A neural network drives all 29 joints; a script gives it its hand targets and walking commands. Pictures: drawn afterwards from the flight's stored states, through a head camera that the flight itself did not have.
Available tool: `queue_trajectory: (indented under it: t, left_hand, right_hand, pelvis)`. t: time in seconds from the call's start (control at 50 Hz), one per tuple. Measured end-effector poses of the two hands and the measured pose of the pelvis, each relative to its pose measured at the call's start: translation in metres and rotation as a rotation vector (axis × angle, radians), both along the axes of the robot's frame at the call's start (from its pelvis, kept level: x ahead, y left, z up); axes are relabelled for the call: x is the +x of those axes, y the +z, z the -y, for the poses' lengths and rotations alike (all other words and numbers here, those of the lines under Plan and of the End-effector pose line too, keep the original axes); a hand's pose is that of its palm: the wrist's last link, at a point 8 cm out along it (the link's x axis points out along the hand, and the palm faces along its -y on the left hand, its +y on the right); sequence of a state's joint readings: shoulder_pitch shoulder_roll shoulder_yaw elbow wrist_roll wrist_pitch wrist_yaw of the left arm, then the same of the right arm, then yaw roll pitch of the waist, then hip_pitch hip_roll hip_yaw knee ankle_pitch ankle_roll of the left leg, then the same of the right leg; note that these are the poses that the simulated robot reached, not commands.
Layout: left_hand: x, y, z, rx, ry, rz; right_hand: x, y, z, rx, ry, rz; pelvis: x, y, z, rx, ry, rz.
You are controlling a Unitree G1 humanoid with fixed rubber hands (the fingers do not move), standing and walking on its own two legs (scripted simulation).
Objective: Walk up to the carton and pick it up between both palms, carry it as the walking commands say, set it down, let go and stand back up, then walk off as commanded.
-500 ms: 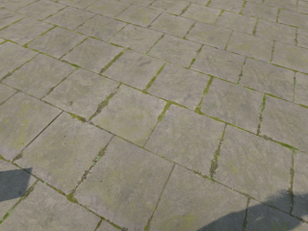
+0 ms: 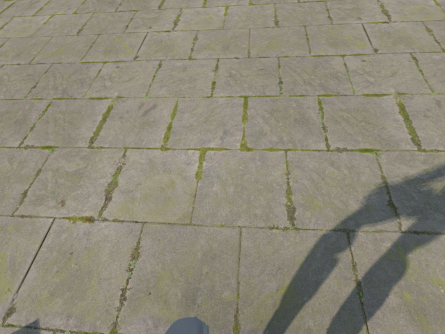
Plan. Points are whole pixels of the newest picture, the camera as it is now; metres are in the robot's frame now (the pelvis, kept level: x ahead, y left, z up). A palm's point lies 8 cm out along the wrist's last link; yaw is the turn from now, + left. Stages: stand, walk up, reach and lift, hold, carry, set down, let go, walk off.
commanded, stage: walk off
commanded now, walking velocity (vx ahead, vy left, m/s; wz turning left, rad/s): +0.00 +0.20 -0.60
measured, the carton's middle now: out of the picture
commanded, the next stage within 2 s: none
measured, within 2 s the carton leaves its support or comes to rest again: neither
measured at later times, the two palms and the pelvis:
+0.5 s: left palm (47, 313) +0.18 +0.40 -0.13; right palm out of the picture +0.02 -0.12 -0.11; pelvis +0.01 +0.16 +0.00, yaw -18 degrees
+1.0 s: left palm (20, 259) +0.27 +0.48 -0.09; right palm out of the picture +0.02 -0.04 -0.12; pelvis +0.05 +0.26 +0.00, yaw -35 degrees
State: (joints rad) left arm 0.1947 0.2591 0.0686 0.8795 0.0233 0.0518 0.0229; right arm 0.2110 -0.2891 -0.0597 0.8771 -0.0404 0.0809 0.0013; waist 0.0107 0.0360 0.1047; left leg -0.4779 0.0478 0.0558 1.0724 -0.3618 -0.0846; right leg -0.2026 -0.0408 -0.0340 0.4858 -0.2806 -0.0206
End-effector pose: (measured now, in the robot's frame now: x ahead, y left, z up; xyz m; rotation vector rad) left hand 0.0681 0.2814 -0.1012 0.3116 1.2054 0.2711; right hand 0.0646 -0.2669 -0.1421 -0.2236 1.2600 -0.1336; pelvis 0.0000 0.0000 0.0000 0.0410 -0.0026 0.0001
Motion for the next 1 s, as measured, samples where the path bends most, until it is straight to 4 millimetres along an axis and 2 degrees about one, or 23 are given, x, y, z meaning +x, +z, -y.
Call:
queue_trajectory:
  t: [0.08, 0.16, 0.24, 0.3, 0.4, 0.48, 0.56, 0.64, 0.7, 0.84, 0.92, 1.0]
  left_hand:
    - [-0.006, 0.01, -0.031, 0.033, -0.024, -0.021]
    - [-0.004, 0.011, -0.068, 0.052, -0.05, -0.024]
    - [0.012, -0.002, -0.11, 0.046, -0.082, -0.009]
    - [0.034, -0.022, -0.135, 0.032, -0.128, 0.016]
    - [0.073, -0.027, -0.131, -0.049, -0.213, 0.033]
    - [0.102, -0.026, -0.12, -0.093, -0.309, 0.041]
    - [0.136, -0.021, -0.099, -0.115, -0.406, 0.079]
    - [0.166, -0.013, -0.079, -0.106, -0.502, 0.16]
    - [0.17, -0.002, -0.086, -0.073, -0.528, 0.164]
    - [0.169, 0.019, -0.137, 0.014, -0.557, 0.08]
    - [0.182, 0.021, -0.168, 0.042, -0.58, 0.064]
    - [0.206, 0.011, -0.199, 0.041, -0.598, 0.058]
  right_hand:
    - [0.007, 0.01, -0.01, -0.001, -0.023, 0.05]
    - [0.019, 0.016, -0.035, -0.003, -0.031, 0.105]
    - [0.03, 0.022, -0.068, -0.034, -0.041, 0.159]
    - [0.019, 0.022, -0.092, -0.079, -0.068, 0.167]
    - [-0.017, 0.037, -0.127, -0.087, -0.155, 0.137]
    - [-0.036, 0.037, -0.145, -0.096, -0.244, 0.146]
    - [-0.064, 0.022, -0.162, -0.072, -0.331, 0.122]
    - [-0.097, -0.006, -0.177, -0.028, -0.414, 0.072]
    - [-0.111, -0.008, -0.19, -0.002, -0.453, 0.031]
    - [-0.098, 0.012, -0.2, 0.0, -0.495, 0.09]
    - [-0.077, 0.019, -0.212, -0.016, -0.505, 0.14]
    - [-0.048, 0.025, -0.232, -0.051, -0.507, 0.192]
  pelvis:
    - [-0.003, 0.005, -0.02, 0.018, -0.045, -0.01]
    - [-0.005, 0.003, -0.047, 0.02, -0.089, -0.023]
    - [-0.004, -0.006, -0.083, 0.005, -0.135, -0.034]
    - [-0.003, -0.017, -0.11, -0.013, -0.169, -0.036]
    - [0.0, -0.005, -0.135, -0.042, -0.241, -0.038]
    - [0.005, -0.003, -0.151, -0.041, -0.298, -0.038]
    - [0.008, -0.007, -0.165, -0.03, -0.356, -0.034]
    - [0.011, -0.018, -0.173, -0.022, -0.412, -0.027]
    - [0.014, -0.013, -0.181, -0.015, -0.444, -0.021]
    - [0.025, 0.004, -0.208, 0.023, -0.524, -0.019]
    - [0.036, 0.004, -0.23, 0.033, -0.568, -0.027]
    - [0.052, -0.002, -0.258, 0.025, -0.612, -0.039]
